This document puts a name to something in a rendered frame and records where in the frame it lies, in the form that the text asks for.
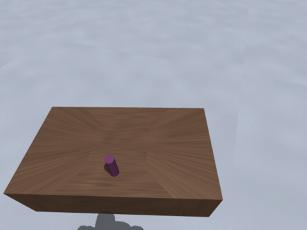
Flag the can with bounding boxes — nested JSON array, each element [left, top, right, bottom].
[[104, 155, 119, 177]]

